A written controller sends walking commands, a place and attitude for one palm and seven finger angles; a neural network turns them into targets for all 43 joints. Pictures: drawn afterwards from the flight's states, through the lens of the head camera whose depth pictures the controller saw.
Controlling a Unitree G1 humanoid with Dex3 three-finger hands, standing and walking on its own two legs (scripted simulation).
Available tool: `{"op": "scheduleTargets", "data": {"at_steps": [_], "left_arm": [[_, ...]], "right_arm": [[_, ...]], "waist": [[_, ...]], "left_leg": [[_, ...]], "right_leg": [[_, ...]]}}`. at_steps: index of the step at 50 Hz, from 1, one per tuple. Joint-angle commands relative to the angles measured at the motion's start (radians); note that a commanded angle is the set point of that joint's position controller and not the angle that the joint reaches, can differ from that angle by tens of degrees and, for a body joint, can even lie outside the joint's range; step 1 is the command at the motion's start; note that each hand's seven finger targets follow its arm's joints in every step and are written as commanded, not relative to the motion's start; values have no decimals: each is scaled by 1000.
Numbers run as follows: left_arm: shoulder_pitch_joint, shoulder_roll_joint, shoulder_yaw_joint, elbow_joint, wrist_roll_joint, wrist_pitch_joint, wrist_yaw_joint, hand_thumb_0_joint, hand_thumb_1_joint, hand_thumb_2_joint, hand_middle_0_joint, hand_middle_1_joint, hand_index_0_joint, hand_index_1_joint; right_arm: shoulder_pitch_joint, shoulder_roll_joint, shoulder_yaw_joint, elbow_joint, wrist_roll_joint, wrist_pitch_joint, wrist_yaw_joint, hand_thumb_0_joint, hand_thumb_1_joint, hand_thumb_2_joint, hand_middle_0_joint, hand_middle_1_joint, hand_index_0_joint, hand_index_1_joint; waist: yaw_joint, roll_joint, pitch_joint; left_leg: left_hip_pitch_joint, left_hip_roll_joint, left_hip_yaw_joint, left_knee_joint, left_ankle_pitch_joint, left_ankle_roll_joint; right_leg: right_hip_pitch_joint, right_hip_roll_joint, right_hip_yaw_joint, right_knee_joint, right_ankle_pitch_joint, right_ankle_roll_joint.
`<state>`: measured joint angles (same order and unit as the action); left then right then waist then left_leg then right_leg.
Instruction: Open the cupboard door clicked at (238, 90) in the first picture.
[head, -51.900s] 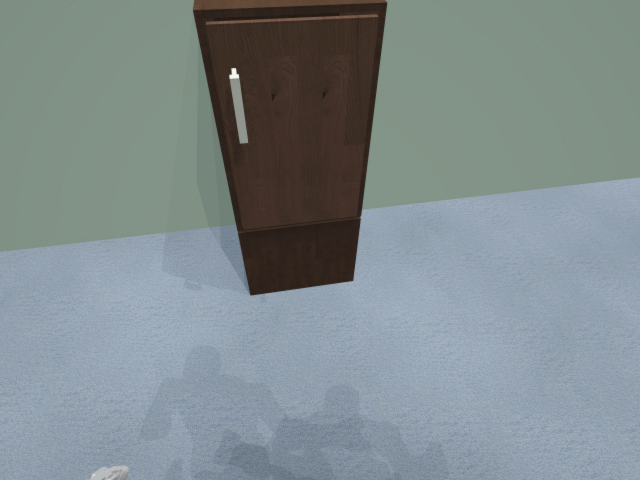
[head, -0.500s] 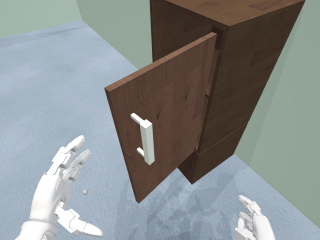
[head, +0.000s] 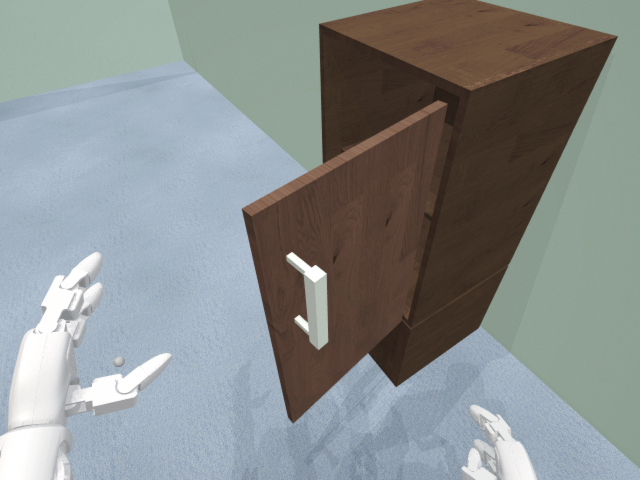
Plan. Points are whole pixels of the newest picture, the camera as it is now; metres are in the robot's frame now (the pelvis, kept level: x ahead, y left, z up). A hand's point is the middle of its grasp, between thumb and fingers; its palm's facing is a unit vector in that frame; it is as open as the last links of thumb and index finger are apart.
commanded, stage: draw the hand back to the body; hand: left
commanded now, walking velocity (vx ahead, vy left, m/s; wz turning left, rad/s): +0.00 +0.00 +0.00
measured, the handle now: (307, 302) +0.34 +0.06 +0.04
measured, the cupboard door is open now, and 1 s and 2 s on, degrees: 100 100 100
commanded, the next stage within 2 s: step back with the hand held close in 0.64 s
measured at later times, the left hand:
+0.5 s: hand (92, 344) +0.20 +0.25 +0.15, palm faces +0.44 -0.81 -0.38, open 7.6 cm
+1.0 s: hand (97, 346) +0.19 +0.23 +0.16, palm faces +0.36 -0.79 -0.49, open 7.4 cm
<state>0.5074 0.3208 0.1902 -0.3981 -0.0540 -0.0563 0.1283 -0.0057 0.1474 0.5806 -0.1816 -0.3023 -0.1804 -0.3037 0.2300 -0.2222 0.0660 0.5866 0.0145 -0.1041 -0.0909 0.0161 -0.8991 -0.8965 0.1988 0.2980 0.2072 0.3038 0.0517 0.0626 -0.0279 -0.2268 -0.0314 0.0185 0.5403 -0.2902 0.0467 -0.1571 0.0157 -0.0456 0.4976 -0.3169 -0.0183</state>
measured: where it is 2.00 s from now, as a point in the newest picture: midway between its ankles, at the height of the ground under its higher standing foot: outside the picture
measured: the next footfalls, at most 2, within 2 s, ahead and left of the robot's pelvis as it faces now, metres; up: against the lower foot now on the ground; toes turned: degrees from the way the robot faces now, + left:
right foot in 1.50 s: -0.07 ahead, -0.10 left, +0.00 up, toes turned +6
left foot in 1.78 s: -0.04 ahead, +0.10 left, +0.00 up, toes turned +2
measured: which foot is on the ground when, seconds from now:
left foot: down 0.00-1.00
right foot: down 0.00-1.00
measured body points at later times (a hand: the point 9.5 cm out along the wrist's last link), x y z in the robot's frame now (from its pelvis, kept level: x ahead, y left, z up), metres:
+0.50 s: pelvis +0.01 -0.01 +0.01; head -0.01 -0.04 +0.46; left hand +0.17 +0.29 +0.17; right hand +0.20 -0.23 -0.08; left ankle +0.00 +0.09 -0.73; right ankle -0.03 -0.11 -0.73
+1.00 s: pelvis -0.01 -0.02 +0.01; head +0.00 -0.04 +0.46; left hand +0.17 +0.27 +0.19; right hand +0.17 -0.27 -0.08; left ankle +0.00 +0.09 -0.73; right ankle -0.03 -0.11 -0.73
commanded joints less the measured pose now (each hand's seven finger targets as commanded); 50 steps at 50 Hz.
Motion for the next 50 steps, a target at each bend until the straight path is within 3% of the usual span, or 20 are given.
{"op": "scheduleTargets", "data": {"at_steps": [1,3,10,13,16,18,26,30,33,36,37,38,39,40,41,42,44,45,47,50], "left_arm": [[-72,148,134,-180,-5,-65,9,0,480,720,-185,-300,-185,-300],[-76,166,167,-192,-7,-71,8,0,550,750,-187,-300,-187,-300],[-112,229,252,-228,-7,-76,11,0,795,855,-196,-300,-196,-300],[-126,231,278,-196,-17,-75,11,0,900,900,-200,-300,-200,-300],[-101,165,224,-123,-21,-67,-2,0,900,900,-200,-300,-200,-300],[-118,163,216,-119,-20,-67,-6,0,900,900,-200,-300,-200,-300],[-149,235,265,-211,-17,-87,7,0,900,900,-200,-300,-200,-300],[-131,224,262,-173,-19,-80,5,0,900,900,-200,-300,-200,-300],[-138,206,250,-154,-21,-81,-1,0,900,900,-200,-300,-200,-300],[-119,186,235,-117,-26,-83,-6,0,900,900,-200,-300,-200,-300],[-124,194,238,-131,-25,-85,-7,0,900,900,-200,-300,-200,-300],[-204,238,263,-254,-25,-102,-3,0,900,900,-200,-300,-200,-300],[-248,359,390,-278,-14,-141,7,0,900,900,-200,-300,-200,-300],[-233,350,386,-245,-9,-156,4,0,900,900,-200,-300,-200,-300],[-108,272,329,-169,-11,-143,-5,0,900,900,-200,-300,-200,-300],[-60,242,303,-165,-7,-137,-9,0,900,900,-200,-300,-200,-300],[-3,215,285,-149,-10,-131,-11,0,900,900,-200,-300,-200,-300],[21,207,280,-140,-11,-129,-10,0,900,900,-200,-300,-200,-300],[32,225,290,-176,-11,-130,-5,0,900,900,-200,-300,-200,-300],[22,285,337,-235,-11,-134,8,0,900,900,-200,-300,-200,-300]], "right_arm": [[-145,-107,-54,-151,-5,-57,-4,0,-900,-900,200,300,200,300],[-145,-108,-57,-147,-7,-54,0,0,-900,-900,200,300,200,300],[-151,-110,-65,-125,-9,-52,10,0,-900,-900,200,300,200,300],[-155,-110,-70,-120,-7,-45,10,0,-900,-900,200,300,200,300],[-159,-112,-72,-118,-6,-33,13,0,-900,-900,200,300,200,300],[-159,-117,-77,-117,-6,-24,15,0,-900,-900,200,300,200,300],[-178,-105,-75,-116,-12,-38,7,0,-900,-900,200,300,200,300],[-179,-103,-75,-107,-10,-38,5,0,-900,-900,200,300,200,300],[-182,-103,-78,-103,-8,-37,6,0,-900,-900,200,300,200,300],[-184,-104,-80,-104,-8,-33,8,0,-900,-900,200,300,200,300],[-183,-106,-83,-105,-7,-32,8,0,-900,-900,200,300,200,300],[-193,-108,-83,-116,-5,-40,9,0,-900,-900,200,300,200,300],[-172,-128,-85,-141,3,-22,8,0,-900,-900,200,300,200,300],[-173,-116,-84,-127,-2,-7,8,0,-900,-900,200,300,200,300],[-178,-117,-91,-124,-6,3,8,0,-900,-900,200,300,200,300],[-172,-122,-95,-131,-8,16,12,0,-900,-900,200,300,200,300],[-163,-126,-104,-141,-3,36,16,0,-900,-900,200,300,200,300],[-167,-129,-106,-146,-1,44,15,0,-900,-900,200,300,200,300],[-162,-131,-112,-154,3,59,13,0,-900,-900,200,300,200,300],[-166,-130,-119,-168,8,73,3,0,-900,-900,200,300,200,300]], "waist": [[1,-21,-23],[7,-25,-40],[15,61,-69],[12,-5,-36],[4,-25,17],[3,-35,2],[17,25,-76],[15,-14,-28],[10,11,2],[10,-35,15],[11,-36,2],[16,15,-67],[-26,-8,20],[-24,-20,19],[-31,-69,13],[-32,-74,-10],[-37,-68,-63],[-36,-35,-79],[-41,-24,-119],[-39,-57,-156]], "left_leg": [[90,62,-66,-140,225,-29],[111,61,-61,-146,269,-29],[164,62,-52,-155,398,-40],[159,62,-47,-164,368,-35],[148,59,-37,-174,325,-28],[156,58,-38,-179,305,-24],[183,42,-27,-165,309,-16],[170,42,-25,-164,310,-17],[177,44,-18,-170,285,-15],[170,45,-16,-175,269,-10],[177,46,-16,-172,278,-9],[201,42,-18,-165,291,-8],[135,60,-45,-119,242,7],[109,57,-62,-104,222,4],[124,60,-57,-92,244,3],[123,63,-44,-87,265,0],[125,71,-32,-79,315,-2],[123,75,-31,-83,348,-2],[128,88,-28,-83,390,-4],[120,95,-32,-83,433,-6]], "right_leg": [[-5,-15,17,-109,196,-11],[20,-14,17,-118,232,-11],[72,-15,24,-141,314,-12],[61,-11,22,-155,313,-8],[44,-15,21,-169,295,-4],[48,-13,22,-176,280,-2],[92,-24,42,-185,320,-4],[80,-21,41,-199,326,-3],[51,-20,44,-208,297,1],[51,-21,45,-215,287,5],[55,-20,48,-214,297,5],[81,-25,57,-210,317,4],[-29,-74,137,-253,376,10],[-19,-101,141,-245,411,4],[-35,-103,142,-237,448,7],[-30,-105,128,-222,476,15],[-12,-108,110,-193,522,30],[-3,-109,99,-179,539,36],[-1,-103,97,-159,546,38],[13,-98,87,-129,572,33]]}}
